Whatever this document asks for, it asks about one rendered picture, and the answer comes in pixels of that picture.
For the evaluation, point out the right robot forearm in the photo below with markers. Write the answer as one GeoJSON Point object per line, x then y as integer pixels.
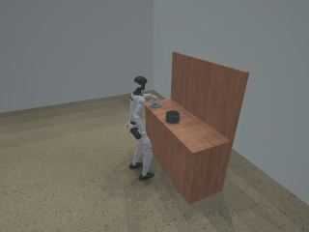
{"type": "Point", "coordinates": [140, 126]}

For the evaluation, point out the right robot upper arm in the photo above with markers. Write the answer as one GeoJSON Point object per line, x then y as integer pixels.
{"type": "Point", "coordinates": [140, 102]}

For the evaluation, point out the robot right hand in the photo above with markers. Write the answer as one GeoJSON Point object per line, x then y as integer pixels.
{"type": "Point", "coordinates": [146, 140]}

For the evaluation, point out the robot left hand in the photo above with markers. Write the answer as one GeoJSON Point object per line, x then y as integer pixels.
{"type": "Point", "coordinates": [156, 99]}

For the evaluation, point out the pot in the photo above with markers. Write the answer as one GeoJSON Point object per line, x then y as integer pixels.
{"type": "Point", "coordinates": [172, 117]}

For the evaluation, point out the lid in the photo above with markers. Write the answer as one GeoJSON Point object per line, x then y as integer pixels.
{"type": "Point", "coordinates": [155, 105]}

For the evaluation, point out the right robot thigh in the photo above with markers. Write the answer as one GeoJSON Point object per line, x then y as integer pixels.
{"type": "Point", "coordinates": [137, 135]}

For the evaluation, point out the robot thigh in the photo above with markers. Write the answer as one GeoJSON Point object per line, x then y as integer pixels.
{"type": "Point", "coordinates": [137, 135]}
{"type": "Point", "coordinates": [139, 144]}

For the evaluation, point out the left robot thigh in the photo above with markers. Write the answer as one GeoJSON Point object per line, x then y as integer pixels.
{"type": "Point", "coordinates": [139, 144]}

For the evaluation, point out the table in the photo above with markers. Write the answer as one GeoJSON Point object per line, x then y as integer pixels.
{"type": "Point", "coordinates": [195, 152]}

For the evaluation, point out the left robot forearm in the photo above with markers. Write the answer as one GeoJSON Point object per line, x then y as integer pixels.
{"type": "Point", "coordinates": [148, 96]}

